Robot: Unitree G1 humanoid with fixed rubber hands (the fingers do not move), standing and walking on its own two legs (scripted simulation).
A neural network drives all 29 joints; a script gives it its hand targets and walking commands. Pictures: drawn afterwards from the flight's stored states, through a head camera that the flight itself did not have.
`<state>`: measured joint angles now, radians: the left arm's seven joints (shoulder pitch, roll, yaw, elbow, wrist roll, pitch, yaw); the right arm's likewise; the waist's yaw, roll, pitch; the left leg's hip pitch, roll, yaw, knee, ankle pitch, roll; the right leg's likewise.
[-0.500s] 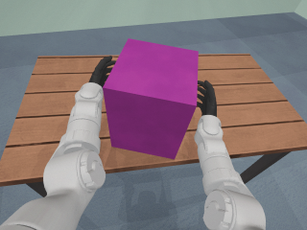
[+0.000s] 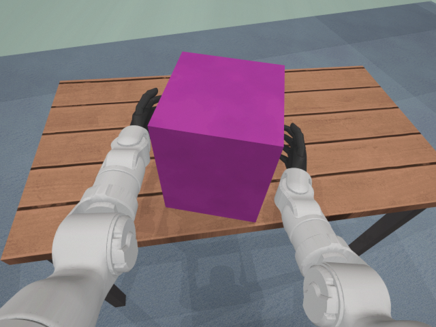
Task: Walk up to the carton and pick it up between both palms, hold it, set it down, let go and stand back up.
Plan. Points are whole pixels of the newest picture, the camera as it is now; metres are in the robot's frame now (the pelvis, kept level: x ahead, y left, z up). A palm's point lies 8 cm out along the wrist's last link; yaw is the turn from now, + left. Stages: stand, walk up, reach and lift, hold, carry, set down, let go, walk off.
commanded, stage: set down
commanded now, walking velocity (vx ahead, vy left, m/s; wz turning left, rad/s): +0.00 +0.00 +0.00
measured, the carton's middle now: (220, 141) +0.45 -0.01 +0.06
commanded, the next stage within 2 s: none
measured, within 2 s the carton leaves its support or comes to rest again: neither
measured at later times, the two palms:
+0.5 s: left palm (128, 159) +0.39 +0.16 +0.09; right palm (305, 182) +0.33 -0.15 +0.08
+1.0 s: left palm (100, 198) +0.33 +0.20 +0.06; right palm (318, 223) +0.26 -0.16 +0.06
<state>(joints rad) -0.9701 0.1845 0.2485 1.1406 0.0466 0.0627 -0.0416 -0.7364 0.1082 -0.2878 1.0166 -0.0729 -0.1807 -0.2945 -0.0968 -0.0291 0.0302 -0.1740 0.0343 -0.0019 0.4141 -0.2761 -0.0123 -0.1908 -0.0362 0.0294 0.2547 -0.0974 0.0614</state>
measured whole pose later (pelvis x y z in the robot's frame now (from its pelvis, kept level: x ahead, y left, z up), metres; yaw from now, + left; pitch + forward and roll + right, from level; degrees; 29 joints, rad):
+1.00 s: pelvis -0.04 -0.01 +0.00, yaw +0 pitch -1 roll -1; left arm -0.43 0.23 0.23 0.57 -0.04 0.19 -0.11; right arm -0.23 0.10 -0.01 0.41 0.08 -0.06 -0.37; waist -0.07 -0.03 0.02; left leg -0.17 0.03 0.00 0.42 -0.23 -0.01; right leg -0.19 -0.04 0.03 0.26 -0.06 0.06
